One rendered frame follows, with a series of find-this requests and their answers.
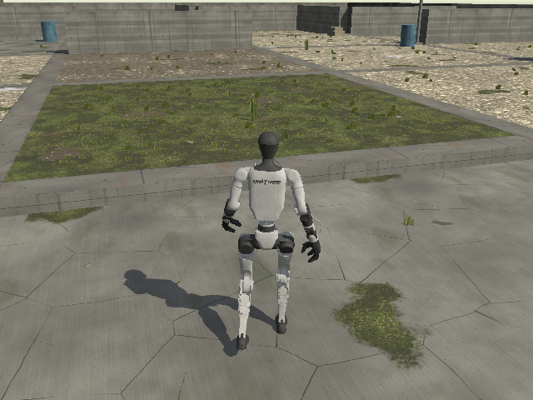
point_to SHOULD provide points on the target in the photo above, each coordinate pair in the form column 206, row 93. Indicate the robot right shin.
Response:
column 282, row 297

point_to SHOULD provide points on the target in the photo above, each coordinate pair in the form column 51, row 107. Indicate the robot left forearm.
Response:
column 228, row 214

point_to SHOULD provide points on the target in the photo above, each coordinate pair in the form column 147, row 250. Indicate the robot left thigh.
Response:
column 246, row 248

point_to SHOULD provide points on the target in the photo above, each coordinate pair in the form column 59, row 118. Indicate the left robot upper arm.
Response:
column 241, row 175

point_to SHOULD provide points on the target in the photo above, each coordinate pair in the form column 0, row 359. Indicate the robot right forearm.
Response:
column 309, row 226

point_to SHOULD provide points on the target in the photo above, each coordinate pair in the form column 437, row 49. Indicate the right robot upper arm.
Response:
column 294, row 177

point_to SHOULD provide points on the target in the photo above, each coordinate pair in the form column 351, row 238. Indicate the left robot hand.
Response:
column 227, row 228

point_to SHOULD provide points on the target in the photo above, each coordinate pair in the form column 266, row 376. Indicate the right robot hand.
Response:
column 316, row 249

